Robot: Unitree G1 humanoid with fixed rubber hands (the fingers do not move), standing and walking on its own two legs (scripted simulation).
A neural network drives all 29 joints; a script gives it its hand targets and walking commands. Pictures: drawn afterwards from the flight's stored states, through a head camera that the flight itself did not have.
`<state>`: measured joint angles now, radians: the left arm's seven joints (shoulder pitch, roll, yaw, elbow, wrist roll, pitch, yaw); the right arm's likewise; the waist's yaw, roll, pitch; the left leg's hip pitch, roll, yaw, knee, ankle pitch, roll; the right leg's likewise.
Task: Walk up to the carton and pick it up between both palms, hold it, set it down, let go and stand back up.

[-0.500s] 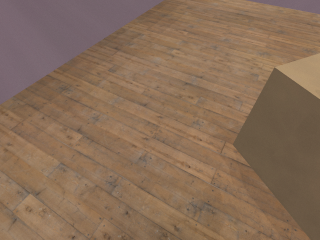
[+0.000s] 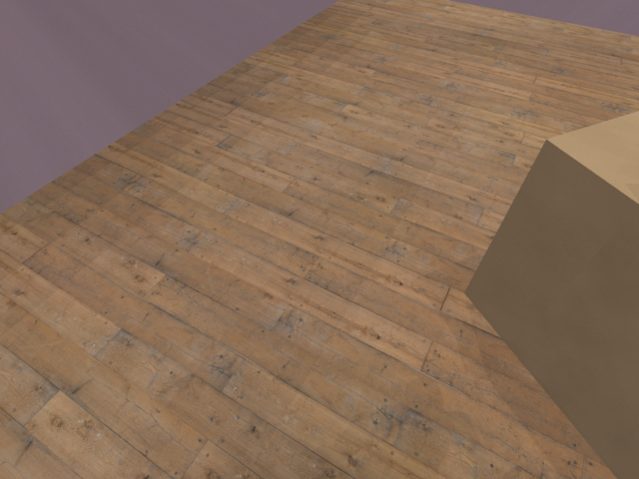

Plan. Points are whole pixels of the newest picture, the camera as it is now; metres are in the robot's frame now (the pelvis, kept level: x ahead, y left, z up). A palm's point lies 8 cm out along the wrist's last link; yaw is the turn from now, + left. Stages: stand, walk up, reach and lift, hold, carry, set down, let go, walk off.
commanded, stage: stand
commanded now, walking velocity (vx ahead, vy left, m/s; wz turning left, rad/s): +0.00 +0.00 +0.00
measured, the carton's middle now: out of the picture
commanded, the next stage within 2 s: walk up in 0.26 s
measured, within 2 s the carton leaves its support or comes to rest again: neither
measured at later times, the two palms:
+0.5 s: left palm out of the picture +0.05 +0.31 -0.11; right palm out of the picture +0.06 -0.30 -0.12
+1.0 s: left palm (175, 417) +0.22 +0.20 -0.09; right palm out of the picture +0.06 -0.44 -0.09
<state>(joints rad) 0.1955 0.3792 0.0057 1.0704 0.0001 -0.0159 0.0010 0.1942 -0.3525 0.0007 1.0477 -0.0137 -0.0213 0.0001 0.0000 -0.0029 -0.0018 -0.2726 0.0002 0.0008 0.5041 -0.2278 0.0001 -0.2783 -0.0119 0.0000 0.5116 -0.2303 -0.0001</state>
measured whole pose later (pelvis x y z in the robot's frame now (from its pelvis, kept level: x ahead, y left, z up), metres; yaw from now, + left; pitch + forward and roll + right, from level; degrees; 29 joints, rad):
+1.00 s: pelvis +0.05 -0.09 +0.00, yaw -20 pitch -4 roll +1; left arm 0.24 0.42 0.06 0.88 0.00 0.01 -0.06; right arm 0.19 -0.46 -0.09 0.80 -0.01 -0.03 0.03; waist 0.02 0.03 0.13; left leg -0.34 0.06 0.09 0.94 -0.51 -0.01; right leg -0.16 0.03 0.12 0.58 -0.33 0.00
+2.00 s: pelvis +0.19 -0.04 -0.01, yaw -41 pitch +0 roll -2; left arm 0.25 0.43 0.06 0.70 0.00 0.02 0.00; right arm 0.19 -0.41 -0.08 0.75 -0.01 0.01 0.01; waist 0.00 0.01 0.12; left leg -0.28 0.06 0.09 0.63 -0.36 0.03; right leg -0.48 0.08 0.16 0.83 -0.36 -0.01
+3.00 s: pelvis +0.16 +0.00 +0.00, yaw -56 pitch -2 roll -2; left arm 0.26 0.45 0.06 0.81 0.00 0.01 0.01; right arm 0.19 -0.41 -0.09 0.74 -0.01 -0.01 0.01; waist 0.00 -0.02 0.10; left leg -0.27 0.07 0.14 0.60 -0.29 0.04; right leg -0.46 0.03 0.14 0.94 -0.40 0.00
